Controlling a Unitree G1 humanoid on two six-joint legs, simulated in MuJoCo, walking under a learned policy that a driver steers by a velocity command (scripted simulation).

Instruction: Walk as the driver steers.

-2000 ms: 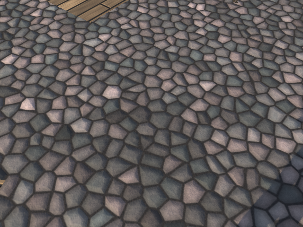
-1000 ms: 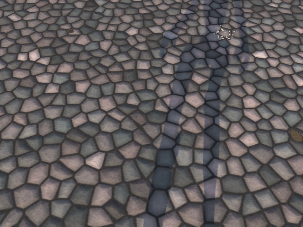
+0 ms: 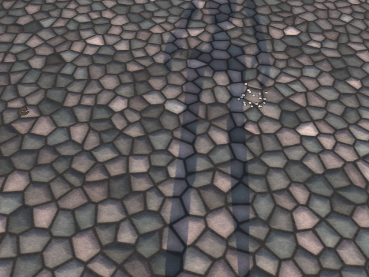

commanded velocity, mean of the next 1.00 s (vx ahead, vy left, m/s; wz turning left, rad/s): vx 0.50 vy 0.00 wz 0.54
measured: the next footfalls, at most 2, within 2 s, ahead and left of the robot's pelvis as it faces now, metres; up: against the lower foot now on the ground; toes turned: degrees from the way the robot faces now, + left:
right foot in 0.26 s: +0.32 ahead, -0.14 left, +0.00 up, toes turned +12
left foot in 0.78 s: +0.51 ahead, +0.20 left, +0.00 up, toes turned +30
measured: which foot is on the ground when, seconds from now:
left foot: down 0.00-0.26, up 0.28-0.76, down 0.78-1.00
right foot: up 0.00-0.24, down 0.26-0.78, up 0.80-1.00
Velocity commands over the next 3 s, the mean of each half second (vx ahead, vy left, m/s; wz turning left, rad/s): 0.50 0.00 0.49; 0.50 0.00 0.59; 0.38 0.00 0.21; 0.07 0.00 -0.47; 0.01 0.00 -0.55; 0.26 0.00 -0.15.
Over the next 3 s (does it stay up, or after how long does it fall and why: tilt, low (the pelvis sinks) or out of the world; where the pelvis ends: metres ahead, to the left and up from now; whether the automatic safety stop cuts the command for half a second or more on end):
stays up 0.88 0.23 -0.01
